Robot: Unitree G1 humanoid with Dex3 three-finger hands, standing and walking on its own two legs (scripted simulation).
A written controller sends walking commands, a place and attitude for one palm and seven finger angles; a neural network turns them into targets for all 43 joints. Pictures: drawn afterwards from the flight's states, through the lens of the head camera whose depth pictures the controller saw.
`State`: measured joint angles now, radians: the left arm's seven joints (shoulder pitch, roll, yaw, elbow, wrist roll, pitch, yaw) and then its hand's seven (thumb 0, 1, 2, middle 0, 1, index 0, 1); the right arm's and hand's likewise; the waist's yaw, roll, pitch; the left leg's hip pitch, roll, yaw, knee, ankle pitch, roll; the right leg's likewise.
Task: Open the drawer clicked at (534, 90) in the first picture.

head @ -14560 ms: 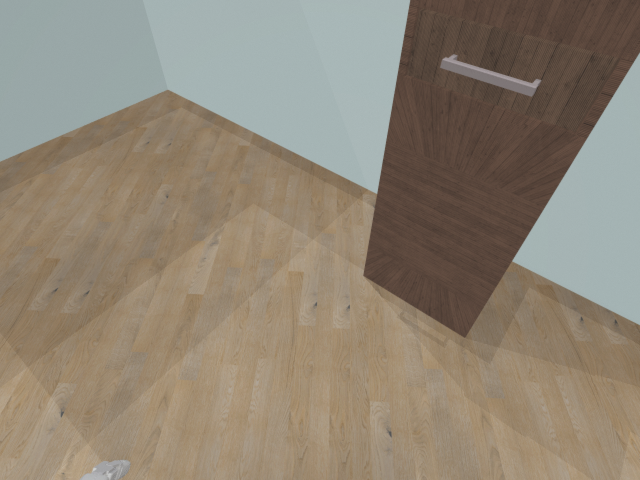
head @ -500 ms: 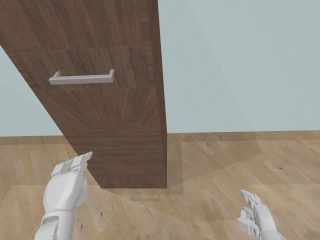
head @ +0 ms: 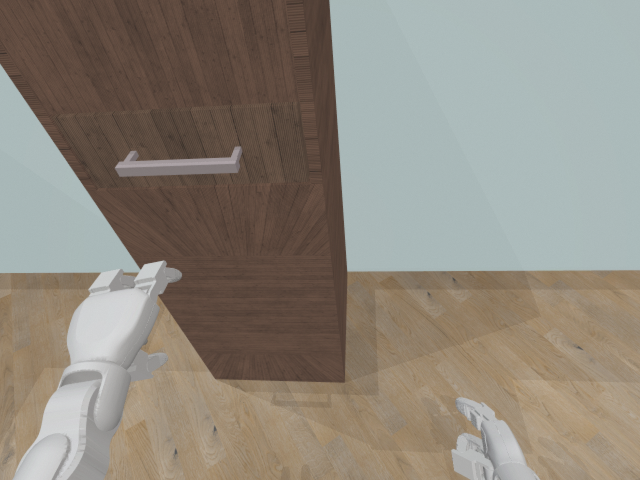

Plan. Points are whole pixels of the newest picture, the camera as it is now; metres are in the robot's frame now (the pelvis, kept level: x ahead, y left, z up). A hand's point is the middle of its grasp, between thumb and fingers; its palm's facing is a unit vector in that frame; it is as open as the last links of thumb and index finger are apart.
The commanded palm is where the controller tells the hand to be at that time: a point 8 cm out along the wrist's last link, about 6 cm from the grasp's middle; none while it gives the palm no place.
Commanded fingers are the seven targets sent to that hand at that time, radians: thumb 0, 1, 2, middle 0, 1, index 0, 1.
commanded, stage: raise the hand with hooked fingers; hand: left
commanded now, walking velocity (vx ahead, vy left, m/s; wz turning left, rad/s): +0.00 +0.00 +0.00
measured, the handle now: (181, 160) +0.54 +0.27 +0.14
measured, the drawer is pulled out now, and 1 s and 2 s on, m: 0.00 0.00 0.00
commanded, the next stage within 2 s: move the hooked fingers above the handle in 1.20 s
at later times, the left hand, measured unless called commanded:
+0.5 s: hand (70, 257) +0.29 +0.29 +0.19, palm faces +0.17 -0.06 -0.98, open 13.5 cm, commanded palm +0.25 +0.30 +0.25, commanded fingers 0.00 -0.50 0.30 -0.30 -1.20 -0.30 -1.20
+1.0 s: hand (54, 253) +0.28 +0.29 +0.21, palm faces +0.10 -0.04 -0.99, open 13.8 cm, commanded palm +0.24 +0.30 +0.29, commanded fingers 0.00 -0.50 0.30 -0.30 -1.20 -0.30 -1.20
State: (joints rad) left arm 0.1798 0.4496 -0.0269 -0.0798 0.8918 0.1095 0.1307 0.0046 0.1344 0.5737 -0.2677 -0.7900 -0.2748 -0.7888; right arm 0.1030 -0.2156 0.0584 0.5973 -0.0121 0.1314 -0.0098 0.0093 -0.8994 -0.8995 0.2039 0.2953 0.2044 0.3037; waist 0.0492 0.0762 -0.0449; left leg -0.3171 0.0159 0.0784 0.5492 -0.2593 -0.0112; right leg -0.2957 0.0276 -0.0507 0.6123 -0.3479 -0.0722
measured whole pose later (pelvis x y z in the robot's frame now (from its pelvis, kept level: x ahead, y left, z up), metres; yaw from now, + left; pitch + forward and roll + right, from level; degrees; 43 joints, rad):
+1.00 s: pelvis -0.03 +0.05 +0.01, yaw +2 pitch -3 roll +0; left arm -0.26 0.65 0.00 -0.14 0.77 0.04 -0.26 0.00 -0.49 0.30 -0.32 -1.20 -0.33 -1.20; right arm 0.12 -0.28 0.04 0.63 0.02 0.11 0.02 0.01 -0.90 -0.90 0.20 0.29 0.20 0.30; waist 0.09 0.09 0.03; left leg -0.21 -0.04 0.06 0.41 -0.15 0.06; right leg -0.16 -0.02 -0.07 0.43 -0.22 -0.01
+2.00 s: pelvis +0.00 +0.03 +0.01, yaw +2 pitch +3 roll +0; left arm -0.56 0.65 0.04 0.28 0.82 0.05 -0.13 0.01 -0.49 0.30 -0.32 -1.20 -0.32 -1.20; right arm 0.15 -0.30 0.02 0.66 0.04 0.17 0.00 0.01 -0.90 -0.90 0.20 0.29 0.20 0.30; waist 0.04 0.10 -0.02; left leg -0.29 -0.01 0.06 0.44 -0.20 0.03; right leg -0.24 0.01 -0.07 0.45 -0.27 -0.04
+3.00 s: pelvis +0.01 +0.02 +0.01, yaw +1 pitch +8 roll +0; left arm -1.09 0.57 -0.15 0.94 0.97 0.11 -0.06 0.00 -0.49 0.30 -0.37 -1.24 -0.40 -1.32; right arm 0.27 -0.28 0.02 0.73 0.07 0.20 -0.04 0.01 -0.90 -0.90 0.20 0.29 0.20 0.30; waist -0.05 0.07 -0.09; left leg -0.41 0.00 0.06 0.48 -0.21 0.03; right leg -0.36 0.02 -0.06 0.48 -0.27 -0.04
